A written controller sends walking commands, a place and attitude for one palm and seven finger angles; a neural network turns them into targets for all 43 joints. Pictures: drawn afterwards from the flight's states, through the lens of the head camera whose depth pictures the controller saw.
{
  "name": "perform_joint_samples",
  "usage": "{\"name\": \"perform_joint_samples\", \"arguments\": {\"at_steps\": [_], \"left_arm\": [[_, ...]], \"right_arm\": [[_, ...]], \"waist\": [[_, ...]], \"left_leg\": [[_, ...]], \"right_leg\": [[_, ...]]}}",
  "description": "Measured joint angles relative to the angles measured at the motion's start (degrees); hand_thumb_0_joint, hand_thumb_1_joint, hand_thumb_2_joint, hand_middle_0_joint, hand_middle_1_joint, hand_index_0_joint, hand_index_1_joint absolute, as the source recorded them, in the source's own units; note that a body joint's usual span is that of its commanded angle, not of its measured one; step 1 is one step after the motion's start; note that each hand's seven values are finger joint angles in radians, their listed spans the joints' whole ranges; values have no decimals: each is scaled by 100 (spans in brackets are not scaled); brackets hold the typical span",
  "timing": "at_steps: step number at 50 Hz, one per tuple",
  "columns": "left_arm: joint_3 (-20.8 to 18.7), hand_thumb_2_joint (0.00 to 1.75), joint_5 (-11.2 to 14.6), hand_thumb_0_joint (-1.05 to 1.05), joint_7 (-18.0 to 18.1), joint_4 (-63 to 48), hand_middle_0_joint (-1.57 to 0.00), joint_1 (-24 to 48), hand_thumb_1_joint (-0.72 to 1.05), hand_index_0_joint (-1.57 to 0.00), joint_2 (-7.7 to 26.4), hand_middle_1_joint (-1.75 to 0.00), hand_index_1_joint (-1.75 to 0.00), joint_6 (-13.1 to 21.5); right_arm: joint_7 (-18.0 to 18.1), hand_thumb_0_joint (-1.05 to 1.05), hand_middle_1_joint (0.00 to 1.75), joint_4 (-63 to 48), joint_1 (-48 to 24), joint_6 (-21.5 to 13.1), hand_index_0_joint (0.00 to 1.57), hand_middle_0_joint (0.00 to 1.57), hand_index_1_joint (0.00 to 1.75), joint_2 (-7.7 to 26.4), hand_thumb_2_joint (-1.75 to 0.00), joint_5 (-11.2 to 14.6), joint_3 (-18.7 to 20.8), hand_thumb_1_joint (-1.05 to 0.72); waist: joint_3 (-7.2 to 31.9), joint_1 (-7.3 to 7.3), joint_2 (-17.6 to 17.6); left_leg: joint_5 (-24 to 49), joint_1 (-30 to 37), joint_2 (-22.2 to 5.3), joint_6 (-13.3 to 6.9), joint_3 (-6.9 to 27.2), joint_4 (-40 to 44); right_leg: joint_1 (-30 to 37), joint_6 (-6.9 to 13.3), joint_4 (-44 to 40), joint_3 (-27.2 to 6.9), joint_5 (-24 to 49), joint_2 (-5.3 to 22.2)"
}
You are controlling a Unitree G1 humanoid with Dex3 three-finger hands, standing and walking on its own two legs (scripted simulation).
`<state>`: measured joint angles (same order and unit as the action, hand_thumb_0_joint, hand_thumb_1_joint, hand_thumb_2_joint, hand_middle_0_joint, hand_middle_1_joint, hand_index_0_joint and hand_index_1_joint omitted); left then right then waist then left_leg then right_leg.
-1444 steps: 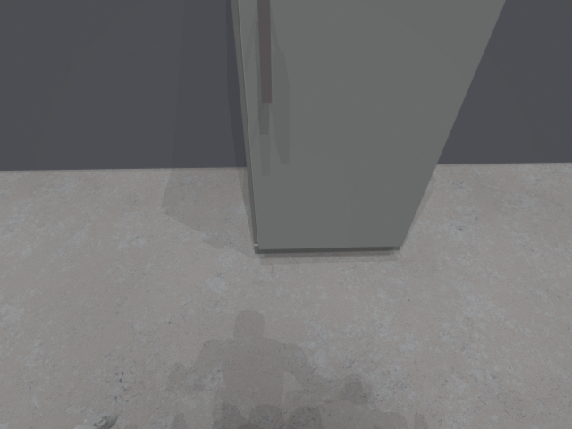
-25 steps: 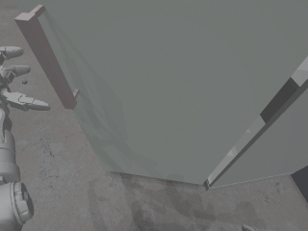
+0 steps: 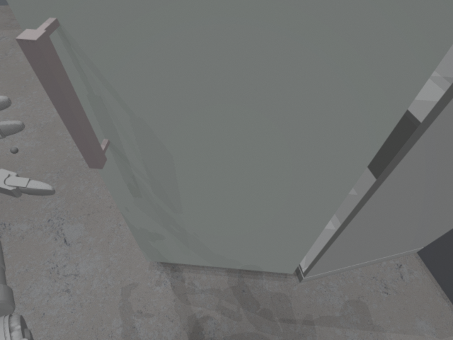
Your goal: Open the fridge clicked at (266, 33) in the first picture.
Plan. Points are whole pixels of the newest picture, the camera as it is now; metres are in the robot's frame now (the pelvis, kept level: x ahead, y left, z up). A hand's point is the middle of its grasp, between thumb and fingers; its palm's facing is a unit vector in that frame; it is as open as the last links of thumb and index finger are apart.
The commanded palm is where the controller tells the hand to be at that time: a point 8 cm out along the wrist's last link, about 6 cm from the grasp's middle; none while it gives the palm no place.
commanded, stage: slip the hand off the handle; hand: left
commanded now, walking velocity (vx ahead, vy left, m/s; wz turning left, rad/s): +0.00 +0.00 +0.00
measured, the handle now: (78, 104) +0.46 +0.26 +0.17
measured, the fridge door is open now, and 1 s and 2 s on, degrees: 72 72 72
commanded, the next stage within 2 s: draw the hand back to the body in 0.38 s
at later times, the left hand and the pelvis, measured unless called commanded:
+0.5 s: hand out of the picture +0.29 +0.32 +0.16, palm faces +0.39 -0.90 -0.18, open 14.7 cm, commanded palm +0.25 +0.36 +0.17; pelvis -0.01 -0.01 +0.00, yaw +3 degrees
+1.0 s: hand out of the picture +0.23 +0.29 +0.16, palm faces +0.23 -0.97 -0.03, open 14.6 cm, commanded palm +0.19 +0.33 +0.18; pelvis -0.01 -0.02 +0.01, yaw +3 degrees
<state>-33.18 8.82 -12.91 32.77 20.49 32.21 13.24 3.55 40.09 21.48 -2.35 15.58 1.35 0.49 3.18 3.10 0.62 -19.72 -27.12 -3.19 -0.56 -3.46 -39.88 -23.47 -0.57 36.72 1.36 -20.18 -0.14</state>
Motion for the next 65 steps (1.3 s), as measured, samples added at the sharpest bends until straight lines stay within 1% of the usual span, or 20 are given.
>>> {"name": "perform_joint_samples", "arguments": {"at_steps": [6, 13, 18, 22, 26, 27, 30, 32, 34, 36, 40, 44, 48, 51, 52, 54, 56, 58, 61, 65], "left_arm": [[108, 20, -13, -1, 149, -561, -26, -337, -55, -25, -178, -115, -115, -294], [563, 20, 105, -1, 48, -852, -26, -265, -55, -25, -340, -115, -115, -355], [754, 20, 165, -1, -19, -878, -26, -320, -55, -25, -426, -115, -115, -530], [678, 20, 155, -1, 69, -1059, -26, -596, -55, -25, -507, -115, -115, -574], [549, 20, 132, -1, 169, -1242, -26, -784, -55, -25, -545, -115, -115, -459], [519, 20, 324, -1, 40, -1226, -26, -801, -55, -25, -540, -115, -115, -518], [442, 20, 837, -2, -628, -1105, -26, -801, -55, -25, -432, -115, -115, -1180], [447, 20, 1009, -2, -1013, -1040, -26, -816, -55, -25, -297, -115, -115, -1621], [489, 20, 1088, -2, -1275, -1078, -25, -883, -55, -25, -178, -115, -115, -1916], [495, 20, 1129, -1, -1357, -1237, -25, -1022, -55, -25, -122, -115, -115, -2034], [369, 20, 1309, -1, -1281, -1659, -26, -1401, -55, -25, -209, -115, -115, -2013], [322, 20, 1385, -1, -1135, -1972, -26, -1695, -55, -25, -400, -115, -115, -2064], [396, 20, 1258, -1, -962, -2314, -25, -1993, -54, -25, -572, -115, -115, -2177], [498, 22, 1180, -1, -834, -2602, -25, -2134, -52, -25, -700, -113, -113, -2145], [591, 22, 975, -1, -588, -2734, -25, -2173, -50, -25, -721, -112, -112, -2047], [770, 24, 582, -1, 167, -2943, -25, -2250, -46, -25, -771, -110, -110, -1753], [839, 27, 309, -1, 791, -3122, -25, -2363, -41, -25, -854, -107, -107, -1520], [874, 29, 100, -1, 1231, -3324, -25, -2543, -36, -24, -939, -104, -103, -1347], [962, 34, -120, -1, 1655, -3672, -25, -2877, -26, -24, -1087, -98, -98, -1151], [1122, 40, -292, -1, 1931, -3998, -24, -3223, -13, -24, -1266, -90, -90, -991]], "right_arm": [[110, 1, 30, -106, -426, -169, 20, 21, 30, -71, -90, -4, -90, -90], [269, 1, 30, -125, -907, -407, 20, 21, 30, -53, -90, 39, -171, -90], [306, 1, 30, -171, -1094, -512, 20, 21, 30, -87, -90, 64, -260, -90], [285, 1, 30, -205, -1083, -569, 20, 21, 30, -126, -90, 30, -304, -90], [272, 1, 30, -130, -978, -599, 20, 21, 30, -139, -90, -6, -304, -90], [289, 1, 30, -87, -950, -596, 20, 21, 30, -128, -90, 41, -313, -90], [413, 1, 30, 25, -842, -557, 20, 21, 30, -80, -90, 211, -342, -90], [503, 1, 30, 33, -777, -563, 20, 21, 30, -27, -90, 290, -351, -90], [546, 1, 30, -17, -750, -608, 20, 21, 30, 44, -90, 330, -337, -90], [532, 1, 30, -108, -756, -662, 20, 21, 30, 110, -90, 334, -303, -90], [438, 1, 30, -287, -796, -764, 20, 21, 30, 181, -90, 336, -235, -90], [382, 1, 30, -358, -826, -803, 20, 20, 30, 173, -90, 359, -215, -90], [397, 1, 30, -376, -886, -831, 20, 20, 30, 140, -90, 348, -243, -90], [450, 1, 30, -353, -947, -887, 20, 20, 30, 96, -90, 330, -285, -90], [449, 1, 30, -336, -971, -923, 20, 20, 30, 77, -90, 256, -291, -90], [425, 1, 30, -283, -1047, -1012, 20, 20, 30, 41, -90, 106, -317, -90], [388, 1, 30, -235, -1132, -1051, 20, 20, 30, -15, -90, 22, -343, -90], [346, 1, 30, -173, -1182, -1048, 20, 20, 30, -84, -90, -33, -352, -90], [292, 1, 30, -62, -1158, -1017, 20, 21, 30, -171, -90, -87, -339, -90], [248, 1, 30, 120, -1094, -942, 20, 21, 30, -236, -90, -129, -314, -90]], "waist": [[-53, -208, 16], [-112, -458, 92], [-127, -496, 96], [-129, -490, 92], [-145, -499, 86], [-161, -501, 96], [-176, -505, 123], [-157, -486, 147], [-156, -450, 192], [-158, -406, 235], [-126, -375, 274], [-94, -441, 233], [-130, -532, 204], [-207, -593, 202], [-249, -612, 211], [-355, -611, 240], [-460, -608, 252], [-530, -633, 247], [-555, -704, 245], [-535, -773, 263]], "left_leg": [[43, 78, 33, 9, 145, -23], [167, 166, 107, 21, 314, 57], [257, 277, 136, 44, 325, 197], [277, 387, 117, 75, 289, 281], [253, 478, 85, 112, 292, 291], [250, 531, 80, 120, 299, 309], [281, 780, 76, 135, 317, 462], [306, 919, 76, 138, 322, 558], [324, 1020, 73, 141, 319, 624], [344, 1076, 74, 141, 297, 675], [381, 1121, 79, 138, 224, 749], [401, 1156, 84, 140, 201, 774], [402, 1223, 75, 139, 217, 759], [422, 1302, 80, 135, 254, 777], [437, 1336, 78, 135, 272, 795], [494, 1396, 81, 142, 310, 873], [575, 1448, 95, 135, 313, 991], [652, 1514, 108, 118, 280, 1135], [729, 1651, 131, 98, 217, 1339], [766, 1871, 171, 75, 166, 1543]], "right_leg": [[173, 13, -45, 143, 23, 21], [345, 28, -142, 315, 87, 74], [416, 49, -183, 330, 113, 100], [476, 75, -197, 293, 109, 82], [551, 109, -184, 293, 73, 51], [608, 117, -204, 299, 69, 44], [868, 129, -368, 318, 99, 30], [1011, 133, -471, 326, 126, 25], [1115, 132, -548, 324, 151, 20], [1155, 131, -585, 303, 172, 20], [1136, 120, -579, 232, 192, 31], [1142, 118, -556, 209, 190, 38], [1231, 122, -577, 222, 204, 27], [1348, 123, -642, 259, 238, 26], [1402, 124, -692, 276, 262, 20], [1507, 123, -836, 314, 344, 14], [1563, 116, -962, 320, 427, 22], [1604, 107, -1076, 291, 501, 32], [1696, 89, -1228, 234, 572, 54], [1884, 61, -1393, 190, 602, 88]]}}
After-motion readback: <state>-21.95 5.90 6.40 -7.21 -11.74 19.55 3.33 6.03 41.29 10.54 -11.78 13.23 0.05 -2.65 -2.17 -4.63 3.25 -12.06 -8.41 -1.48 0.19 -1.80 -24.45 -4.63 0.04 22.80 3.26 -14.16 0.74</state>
